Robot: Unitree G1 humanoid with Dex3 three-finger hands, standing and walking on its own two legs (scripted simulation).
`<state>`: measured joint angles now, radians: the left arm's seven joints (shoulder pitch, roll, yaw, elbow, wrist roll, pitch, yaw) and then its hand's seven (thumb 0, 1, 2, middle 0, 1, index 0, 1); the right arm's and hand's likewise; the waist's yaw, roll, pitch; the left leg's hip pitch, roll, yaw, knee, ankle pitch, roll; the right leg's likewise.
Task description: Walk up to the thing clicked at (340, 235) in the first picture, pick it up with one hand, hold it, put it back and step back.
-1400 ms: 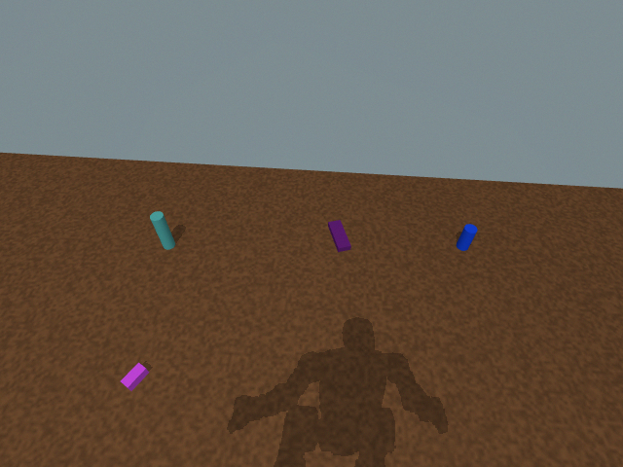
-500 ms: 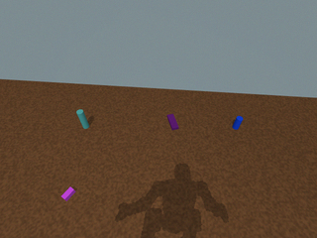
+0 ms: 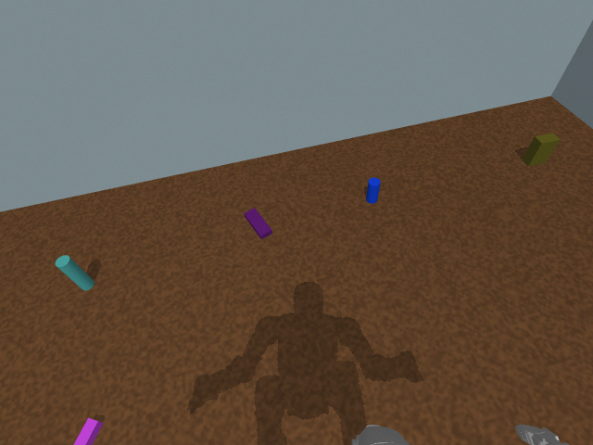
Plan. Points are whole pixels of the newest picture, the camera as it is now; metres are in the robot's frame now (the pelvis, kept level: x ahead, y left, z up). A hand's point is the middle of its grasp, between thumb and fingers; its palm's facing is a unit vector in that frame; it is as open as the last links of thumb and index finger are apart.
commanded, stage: walk up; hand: left
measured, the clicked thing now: (257, 223) +1.05 +0.18 -0.76
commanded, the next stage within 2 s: none
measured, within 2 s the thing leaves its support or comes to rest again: neither
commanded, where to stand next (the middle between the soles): +0.63 +0.40 m, yaw -61 degrees
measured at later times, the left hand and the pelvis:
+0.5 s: hand (86, 330) +0.34 +0.39 -0.14, palm faces -0.30 -0.76 -0.58, open 7.4 cm; pelvis +0.21 +0.10 -0.04, yaw -16 degrees
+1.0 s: hand (103, 222) +0.59 +0.43 -0.14, palm faces -0.44 -0.66 -0.61, open 7.3 cm; pelvis +0.36 +0.21 -0.04, yaw -32 degrees
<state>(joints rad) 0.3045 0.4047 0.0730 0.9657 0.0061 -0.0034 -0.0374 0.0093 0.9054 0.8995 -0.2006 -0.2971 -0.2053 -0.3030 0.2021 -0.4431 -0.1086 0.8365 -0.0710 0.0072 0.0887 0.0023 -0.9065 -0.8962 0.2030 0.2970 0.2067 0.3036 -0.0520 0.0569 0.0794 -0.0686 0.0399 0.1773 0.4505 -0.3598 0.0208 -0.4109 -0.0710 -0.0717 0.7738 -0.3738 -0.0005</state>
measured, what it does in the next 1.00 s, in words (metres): walks ahead, turning right: right foot, then left foot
